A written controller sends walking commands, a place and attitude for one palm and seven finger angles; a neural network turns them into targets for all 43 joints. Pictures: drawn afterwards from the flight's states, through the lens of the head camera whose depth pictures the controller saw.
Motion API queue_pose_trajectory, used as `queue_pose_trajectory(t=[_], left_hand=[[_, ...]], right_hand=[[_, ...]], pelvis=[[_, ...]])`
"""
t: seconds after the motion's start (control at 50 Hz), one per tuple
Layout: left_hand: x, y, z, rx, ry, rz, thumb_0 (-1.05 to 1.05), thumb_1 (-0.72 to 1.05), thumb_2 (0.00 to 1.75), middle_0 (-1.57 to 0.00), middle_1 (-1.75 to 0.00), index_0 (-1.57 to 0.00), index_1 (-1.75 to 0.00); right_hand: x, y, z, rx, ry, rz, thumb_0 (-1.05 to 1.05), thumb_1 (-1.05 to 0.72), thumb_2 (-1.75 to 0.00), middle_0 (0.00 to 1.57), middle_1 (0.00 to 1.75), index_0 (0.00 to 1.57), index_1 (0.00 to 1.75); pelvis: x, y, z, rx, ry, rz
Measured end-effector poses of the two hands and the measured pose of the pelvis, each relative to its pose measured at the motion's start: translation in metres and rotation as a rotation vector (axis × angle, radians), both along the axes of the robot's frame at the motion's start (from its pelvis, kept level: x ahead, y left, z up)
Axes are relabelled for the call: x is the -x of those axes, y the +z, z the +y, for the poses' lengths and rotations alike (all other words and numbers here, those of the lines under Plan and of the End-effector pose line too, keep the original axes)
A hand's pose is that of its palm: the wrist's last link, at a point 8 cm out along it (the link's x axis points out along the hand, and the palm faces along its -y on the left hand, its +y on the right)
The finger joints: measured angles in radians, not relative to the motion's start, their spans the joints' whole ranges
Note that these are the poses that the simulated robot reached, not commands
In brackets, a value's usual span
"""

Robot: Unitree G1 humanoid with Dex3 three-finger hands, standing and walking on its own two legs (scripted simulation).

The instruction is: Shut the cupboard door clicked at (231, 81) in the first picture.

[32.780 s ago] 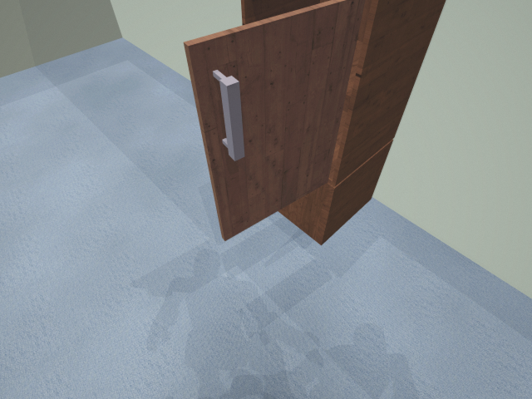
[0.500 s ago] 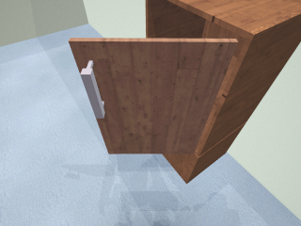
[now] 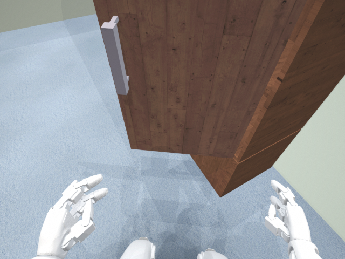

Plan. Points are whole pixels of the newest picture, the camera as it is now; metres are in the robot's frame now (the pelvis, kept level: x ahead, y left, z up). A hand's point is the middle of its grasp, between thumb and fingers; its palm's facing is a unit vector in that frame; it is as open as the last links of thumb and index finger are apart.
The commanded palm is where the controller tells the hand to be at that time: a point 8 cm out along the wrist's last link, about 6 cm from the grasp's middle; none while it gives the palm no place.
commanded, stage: raise the hand and make a fist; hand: left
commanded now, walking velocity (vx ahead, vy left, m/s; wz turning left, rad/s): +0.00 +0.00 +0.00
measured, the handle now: (119, 57) +0.52 +0.19 +0.18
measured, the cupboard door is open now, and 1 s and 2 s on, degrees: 55 55 55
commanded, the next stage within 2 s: bring the fist close to the handle in 1.48 s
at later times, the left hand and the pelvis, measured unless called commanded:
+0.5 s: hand (75, 187) +0.22 +0.20 +0.11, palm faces +0.01 -1.00 -0.04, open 3.8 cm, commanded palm +0.19 +0.25 +0.12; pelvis +0.01 +0.03 +0.03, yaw +0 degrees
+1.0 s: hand (54, 156) +0.24 +0.23 +0.17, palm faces +0.02 -1.00 -0.05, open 3.1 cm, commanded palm +0.22 +0.28 +0.18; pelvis +0.02 +0.04 +0.06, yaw +1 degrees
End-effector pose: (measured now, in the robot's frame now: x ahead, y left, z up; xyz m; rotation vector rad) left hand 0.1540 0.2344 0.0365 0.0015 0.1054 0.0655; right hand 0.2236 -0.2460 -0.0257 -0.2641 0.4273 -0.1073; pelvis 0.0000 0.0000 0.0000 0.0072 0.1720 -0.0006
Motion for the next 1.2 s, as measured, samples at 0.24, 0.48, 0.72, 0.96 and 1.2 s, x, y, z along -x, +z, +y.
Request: queue_pose_trajectory(t=[0.24,0.48,0.72,0.96,1.2], left_hand=[[-0.036,0.047,-0.002,-0.021,-0.129,-0.087,0.02,0.9,0.9,-0.65,-0.79,-0.65,-0.79],[-0.044,0.077,0.022,-0.04,-0.055,-0.094,0.02,0.9,0.9,-0.87,-1.02,-0.86,-1.02],[-0.055,0.104,0.034,-0.037,-0.054,-0.132,0.02,0.9,0.9,-1.09,-1.26,-1.09,-1.27],[-0.066,0.135,0.045,-0.05,-0.05,-0.132,0.02,0.9,0.9,-1.27,-1.46,-1.26,-1.46],[-0.077,0.157,0.048,-0.042,-0.05,-0.137,0.02,0.9,0.9,-1.3,-1.49,-1.29,-1.49]], right_hand=[[0.052,-0.032,0.046,-0.11,-0.001,0.159,0.01,-0.9,-0.9,0.21,0.3,0.21,0.3],[0.086,-0.019,0.031,-0.049,-0.075,0.244,0.01,-0.9,-0.9,0.21,0.3,0.2,0.3],[0.032,0.018,0.053,-0.049,-0.001,0.096,0.01,-0.9,-0.9,0.2,0.3,0.2,0.3],[0.017,0.03,0.08,-0.095,0.075,0.076,0.01,-0.9,-0.9,0.21,0.3,0.21,0.3],[0.035,0.03,0.061,-0.086,0.029,0.116,0.01,-0.9,-0.9,0.21,0.3,0.21,0.3]], pelvis=[[0.007,0.009,0.006,0.038,0.015,-0.023],[-0.008,0.031,0.025,0.03,-0.001,-0.051],[-0.017,0.044,0.035,0.036,0.006,-0.099],[-0.021,0.058,0.037,0.035,0.014,-0.153],[-0.019,0.068,0.033,0.025,0.006,-0.191]])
